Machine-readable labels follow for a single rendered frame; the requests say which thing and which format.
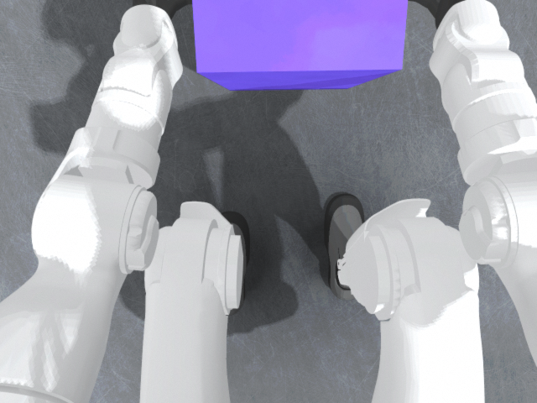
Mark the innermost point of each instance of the robot left hand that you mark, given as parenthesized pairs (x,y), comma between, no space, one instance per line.
(169,6)

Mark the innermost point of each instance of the robot right hand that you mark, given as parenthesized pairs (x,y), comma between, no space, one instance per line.
(438,8)

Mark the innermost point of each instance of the robot left shin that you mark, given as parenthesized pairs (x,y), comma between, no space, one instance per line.
(189,209)

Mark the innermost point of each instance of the robot left forearm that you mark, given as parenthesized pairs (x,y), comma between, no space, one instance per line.
(121,138)

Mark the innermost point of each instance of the robot left thigh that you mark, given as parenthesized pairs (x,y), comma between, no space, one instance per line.
(185,329)

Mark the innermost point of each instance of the left robot upper arm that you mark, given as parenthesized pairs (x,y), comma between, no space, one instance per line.
(90,234)

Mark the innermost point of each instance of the carton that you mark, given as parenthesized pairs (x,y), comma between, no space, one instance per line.
(255,45)

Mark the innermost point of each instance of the right robot upper arm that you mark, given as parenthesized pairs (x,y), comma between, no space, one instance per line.
(498,227)

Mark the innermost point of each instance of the robot right forearm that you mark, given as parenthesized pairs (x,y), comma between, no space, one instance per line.
(483,90)

